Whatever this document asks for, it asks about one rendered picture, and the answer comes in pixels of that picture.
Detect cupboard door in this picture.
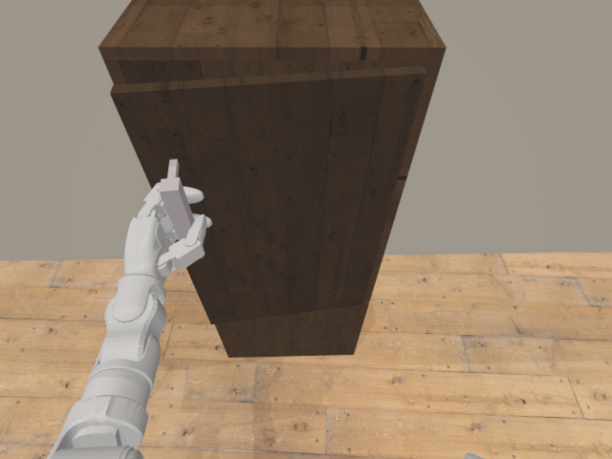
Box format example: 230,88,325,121
110,66,427,324

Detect handle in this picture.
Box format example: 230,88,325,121
159,159,204,258

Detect robot left hand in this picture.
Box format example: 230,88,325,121
124,183,212,285

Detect robot left forearm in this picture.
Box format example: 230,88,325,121
46,274,166,459

